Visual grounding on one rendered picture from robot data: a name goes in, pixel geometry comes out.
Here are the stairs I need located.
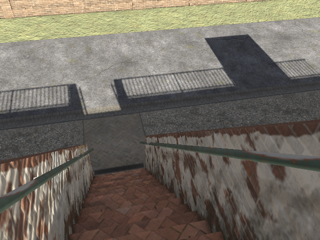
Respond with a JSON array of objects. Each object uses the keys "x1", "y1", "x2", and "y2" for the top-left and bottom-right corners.
[{"x1": 68, "y1": 168, "x2": 225, "y2": 240}]

